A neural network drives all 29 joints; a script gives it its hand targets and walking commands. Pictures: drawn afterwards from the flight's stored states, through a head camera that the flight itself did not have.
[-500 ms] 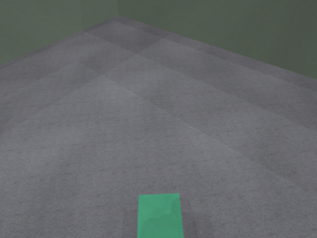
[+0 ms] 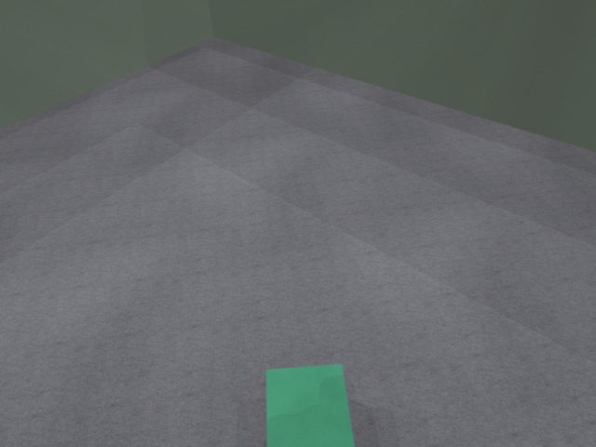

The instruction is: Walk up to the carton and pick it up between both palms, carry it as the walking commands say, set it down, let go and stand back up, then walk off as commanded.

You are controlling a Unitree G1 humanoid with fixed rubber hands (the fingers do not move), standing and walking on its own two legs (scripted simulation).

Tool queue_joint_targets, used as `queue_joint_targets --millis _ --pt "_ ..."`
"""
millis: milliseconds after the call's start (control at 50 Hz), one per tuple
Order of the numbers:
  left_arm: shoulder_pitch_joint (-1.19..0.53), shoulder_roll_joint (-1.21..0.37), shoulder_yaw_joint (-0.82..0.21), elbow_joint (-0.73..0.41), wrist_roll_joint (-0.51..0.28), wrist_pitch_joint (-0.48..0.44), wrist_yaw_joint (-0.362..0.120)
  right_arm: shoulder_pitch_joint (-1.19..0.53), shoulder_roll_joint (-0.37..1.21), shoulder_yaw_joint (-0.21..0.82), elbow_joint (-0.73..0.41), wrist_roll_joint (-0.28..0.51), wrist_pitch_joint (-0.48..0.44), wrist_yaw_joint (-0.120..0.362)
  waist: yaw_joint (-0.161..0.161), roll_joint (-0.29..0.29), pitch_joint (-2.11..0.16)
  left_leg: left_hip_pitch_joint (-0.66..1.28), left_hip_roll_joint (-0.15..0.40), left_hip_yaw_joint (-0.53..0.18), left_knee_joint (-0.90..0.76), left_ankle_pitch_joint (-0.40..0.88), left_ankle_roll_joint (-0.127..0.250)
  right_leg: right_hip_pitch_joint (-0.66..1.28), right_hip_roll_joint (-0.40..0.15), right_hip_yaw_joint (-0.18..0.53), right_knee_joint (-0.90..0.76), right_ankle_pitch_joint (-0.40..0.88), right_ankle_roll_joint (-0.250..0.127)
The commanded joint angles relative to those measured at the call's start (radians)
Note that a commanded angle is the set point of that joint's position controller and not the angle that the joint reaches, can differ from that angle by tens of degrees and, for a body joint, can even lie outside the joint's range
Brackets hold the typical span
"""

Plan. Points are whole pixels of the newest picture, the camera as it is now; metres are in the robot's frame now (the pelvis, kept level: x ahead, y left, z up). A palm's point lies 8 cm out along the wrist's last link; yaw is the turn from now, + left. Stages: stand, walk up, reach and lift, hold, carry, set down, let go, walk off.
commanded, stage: walk up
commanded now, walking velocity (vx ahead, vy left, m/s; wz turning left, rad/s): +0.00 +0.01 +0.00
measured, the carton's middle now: (307, 419) +0.33 +0.02 -0.65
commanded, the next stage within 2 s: stand in 0.20 s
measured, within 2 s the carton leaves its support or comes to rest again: neither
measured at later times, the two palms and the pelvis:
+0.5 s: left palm out of the picture -0.04 +0.22 -0.15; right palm out of the picture -0.05 -0.19 -0.15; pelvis -0.01 +0.01 +0.00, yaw +0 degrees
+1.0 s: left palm out of the picture +0.14 +0.22 -0.14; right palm out of the picture +0.14 -0.19 -0.14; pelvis -0.05 +0.01 -0.03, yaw +2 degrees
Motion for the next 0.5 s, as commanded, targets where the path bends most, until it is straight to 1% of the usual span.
queue_joint_targets --millis 0,160,180,200,240,300,480 --pt "0.089 0.089 0.014 -0.013 0.001 -0.008 0.003 0.109 -0.096 -0.016 -0.013 0.0 -0.009 -0.002 0.002 0.021 0.117 -0.096 0.041 -0.024 -0.081 0.173 0.025 -0.019 -0.216 0.146 -0.075 0.35 0.086" --pt "0.087 0.086 0.012 -0.014 0.001 -0.009 0.001 0.111 -0.093 -0.015 -0.022 0.001 -0.014 0.003 0.0 0.014 0.122 -0.095 0.04 -0.033 -0.091 0.167 0.034 -0.028 -0.218 0.149 -0.08 0.299 0.083" --pt "0.088 0.086 0.012 -0.014 0.001 -0.01 0.001 0.112 -0.096 -0.016 -0.021 0.001 -0.014 0.003 0.0 0.012 0.123 -0.094 0.039 -0.032 -0.091 0.166 0.034 -0.028 -0.22 0.151 -0.081 0.3 0.085" --pt "0.092 0.097 0.015 -0.023 -0.005 -0.007 0.002 0.106 -0.099 -0.02 -0.013 0.001 -0.016 0.005 -0.002 -0.008 0.109 -0.105 0.046 -0.027 -0.088 0.16 0.03 -0.018 -0.22 0.144 -0.07 0.29 0.094" --pt "0.09 0.092 0.015 -0.025 -0.006 -0.005 0.002 0.099 -0.104 -0.022 -0.014 0.0 -0.017 0.007 -0.001 -0.003 0.116 -0.111 0.047 -0.027 -0.091 0.157 0.031 -0.026 -0.219 0.144 -0.072 0.258 0.095" --pt "0.096 0.089 0.014 -0.025 -0.005 -0.007 0.002 0.098 -0.1 -0.022 -0.011 0.001 -0.019 0.008 -0.002 0.002 0.112 -0.109 0.048 -0.028 -0.089 0.164 0.031 -0.024 -0.223 0.144 -0.067 0.284 0.094" --pt "0.104 0.09 0.013 -0.023 -0.003 -0.006 0.005 0.091 -0.098 -0.023 -0.008 0.0 -0.017 0.01 -0.003 0.014 0.116 -0.109 0.047 -0.027 -0.088 0.164 0.03 -0.032 -0.227 0.146 -0.061 0.294 0.099"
